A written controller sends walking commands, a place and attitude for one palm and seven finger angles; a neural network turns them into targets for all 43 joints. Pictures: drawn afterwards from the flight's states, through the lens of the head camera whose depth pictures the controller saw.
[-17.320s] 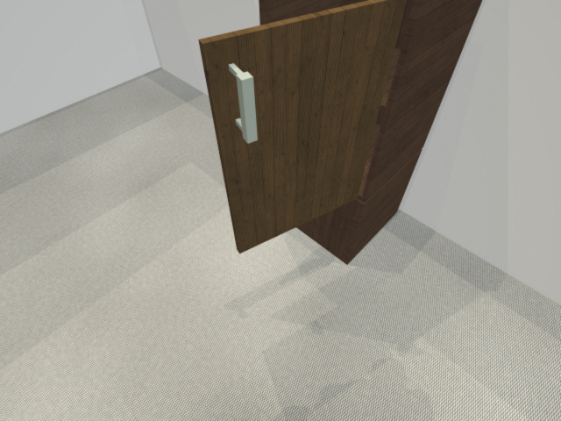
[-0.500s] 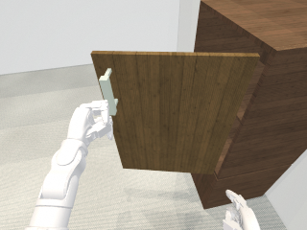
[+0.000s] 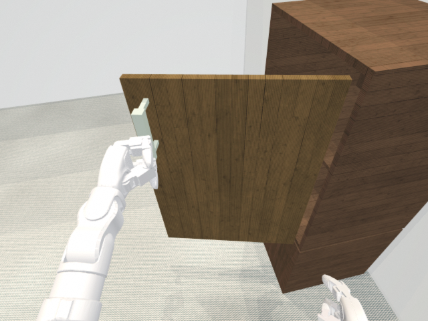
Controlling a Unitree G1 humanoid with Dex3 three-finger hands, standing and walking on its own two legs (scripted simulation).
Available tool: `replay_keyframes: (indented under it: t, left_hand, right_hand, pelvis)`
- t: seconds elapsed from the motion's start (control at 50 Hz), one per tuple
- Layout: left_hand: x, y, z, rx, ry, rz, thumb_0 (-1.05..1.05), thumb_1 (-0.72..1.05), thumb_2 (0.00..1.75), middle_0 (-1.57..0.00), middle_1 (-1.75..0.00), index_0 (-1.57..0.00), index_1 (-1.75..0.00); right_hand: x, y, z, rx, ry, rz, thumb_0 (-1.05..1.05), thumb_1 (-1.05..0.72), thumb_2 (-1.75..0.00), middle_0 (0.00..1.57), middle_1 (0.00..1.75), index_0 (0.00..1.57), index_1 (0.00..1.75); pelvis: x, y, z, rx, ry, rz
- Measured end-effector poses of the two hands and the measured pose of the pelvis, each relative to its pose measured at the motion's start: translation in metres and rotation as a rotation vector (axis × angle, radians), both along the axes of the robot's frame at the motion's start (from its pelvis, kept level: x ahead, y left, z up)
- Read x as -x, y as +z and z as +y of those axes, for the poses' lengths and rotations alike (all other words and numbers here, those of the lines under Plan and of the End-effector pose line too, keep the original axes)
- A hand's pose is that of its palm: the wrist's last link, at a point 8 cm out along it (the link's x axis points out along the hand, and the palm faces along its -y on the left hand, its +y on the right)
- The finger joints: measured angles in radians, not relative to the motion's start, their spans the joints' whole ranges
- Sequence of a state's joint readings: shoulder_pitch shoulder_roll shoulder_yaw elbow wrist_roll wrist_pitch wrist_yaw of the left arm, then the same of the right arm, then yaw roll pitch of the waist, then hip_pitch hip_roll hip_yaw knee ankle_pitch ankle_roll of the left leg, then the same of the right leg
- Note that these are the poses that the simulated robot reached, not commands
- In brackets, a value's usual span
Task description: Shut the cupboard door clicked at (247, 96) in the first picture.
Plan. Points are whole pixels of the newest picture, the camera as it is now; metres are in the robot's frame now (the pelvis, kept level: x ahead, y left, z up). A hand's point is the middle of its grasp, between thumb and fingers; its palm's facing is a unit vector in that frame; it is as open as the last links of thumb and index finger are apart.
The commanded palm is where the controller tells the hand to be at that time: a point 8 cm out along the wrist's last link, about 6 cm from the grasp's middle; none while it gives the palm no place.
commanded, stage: bring the fist close to the handle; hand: left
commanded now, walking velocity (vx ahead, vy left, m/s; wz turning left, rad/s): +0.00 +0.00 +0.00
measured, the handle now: (148, 131) +0.45 +0.16 +0.15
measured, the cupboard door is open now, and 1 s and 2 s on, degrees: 74 64 56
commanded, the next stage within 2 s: push the door shut along its arc in 0.04 s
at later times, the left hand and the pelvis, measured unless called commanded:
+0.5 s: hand (156, 156) +0.37 +0.13 +0.16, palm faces -0.12 -0.99 -0.05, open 3.1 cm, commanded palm +0.35 +0.18 +0.16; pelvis -0.01 +0.00 +0.00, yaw +0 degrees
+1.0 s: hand (167, 136) +0.43 +0.12 +0.15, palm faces -0.23 -0.97 -0.05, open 3.1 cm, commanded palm +0.43 +0.15 +0.16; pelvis -0.01 +0.02 -0.01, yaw +0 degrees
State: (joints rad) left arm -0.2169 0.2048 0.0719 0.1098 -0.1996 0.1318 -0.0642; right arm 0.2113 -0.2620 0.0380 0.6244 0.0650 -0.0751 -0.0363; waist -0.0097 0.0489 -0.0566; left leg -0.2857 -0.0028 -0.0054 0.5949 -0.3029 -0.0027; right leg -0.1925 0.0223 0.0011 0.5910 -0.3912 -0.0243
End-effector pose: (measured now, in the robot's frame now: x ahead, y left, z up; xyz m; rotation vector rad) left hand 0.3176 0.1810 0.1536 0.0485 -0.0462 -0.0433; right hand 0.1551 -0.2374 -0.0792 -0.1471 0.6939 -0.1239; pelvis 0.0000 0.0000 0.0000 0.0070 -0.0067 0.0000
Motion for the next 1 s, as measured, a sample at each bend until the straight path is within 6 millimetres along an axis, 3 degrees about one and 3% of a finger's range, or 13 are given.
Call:
replay_keyframes:
  t: [0.1, 0.22, 0.34, 0.82, 1.0]
  left_hand:
    - [0.003, -0.006, -0.007, 0.002, -0.007, 0.019, 0.01, 0.90, 0.90, -1.31, -1.50, -1.30, -1.50]
    - [0.004, 0.007, 0.000, -0.009, 0.020, -0.041, 0.02, 0.90, 0.90, -1.31, -1.50, -1.30, -1.50]
    - [-0.010, 0.007, 0.007, -0.024, -0.012, 0.002, 0.01, 0.90, 0.90, -1.31, -1.50, -1.30, -1.50]
    - [-0.080, 0.006, 0.006, -0.013, -0.133, 0.031, 0.02, 0.90, 0.90, -1.34, -1.50, -1.30, -1.50]
    - [-0.103, 0.003, -0.008, -0.006, -0.188, 0.052, 0.02, 0.90, 0.90, -1.32, -1.50, -1.30, -1.50]
  right_hand:
    - [-0.004, 0.003, 0.003, -0.008, 0.005, -0.017, 0.02, -0.90, -0.89, 0.20, 0.30, 0.20, 0.30]
    - [-0.005, 0.005, 0.007, -0.015, 0.019, -0.030, 0.02, -0.90, -0.89, 0.20, 0.30, 0.20, 0.30]
    - [0.000, 0.002, 0.005, -0.004, 0.017, 0.000, 0.02, -0.90, -0.89, 0.21, 0.30, 0.20, 0.30]
    - [0.067, -0.022, -0.005, 0.036, -0.086, 0.194, 0.02, -0.90, -0.89, 0.20, 0.30, 0.20, 0.30]
    - [0.086, -0.030, -0.002, 0.043, -0.094, 0.240, 0.02, -0.90, -0.89, 0.21, 0.30, 0.20, 0.30]
  pelvis:
    - [0.002, 0.000, -0.001, -0.004, -0.005, -0.001]
    - [0.003, 0.000, -0.003, -0.005, -0.006, -0.008]
    - [0.007, 0.000, -0.003, 0.001, 0.006, -0.009]
    - [0.011, -0.002, 0.011, 0.007, 0.003, 0.050]
    - [0.013, -0.006, 0.017, 0.009, 0.008, 0.078]
